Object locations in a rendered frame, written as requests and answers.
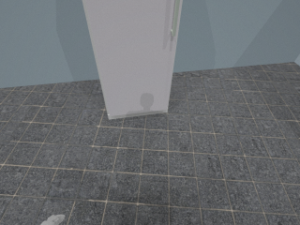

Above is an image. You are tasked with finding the robot left hand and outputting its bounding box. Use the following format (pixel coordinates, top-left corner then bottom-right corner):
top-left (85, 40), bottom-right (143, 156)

top-left (40, 214), bottom-right (66, 225)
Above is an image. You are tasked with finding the fridge door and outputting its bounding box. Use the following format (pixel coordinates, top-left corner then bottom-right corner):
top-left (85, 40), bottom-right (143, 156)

top-left (85, 0), bottom-right (182, 116)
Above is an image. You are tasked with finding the handle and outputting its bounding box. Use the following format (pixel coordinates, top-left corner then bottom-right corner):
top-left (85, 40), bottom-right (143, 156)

top-left (171, 0), bottom-right (180, 37)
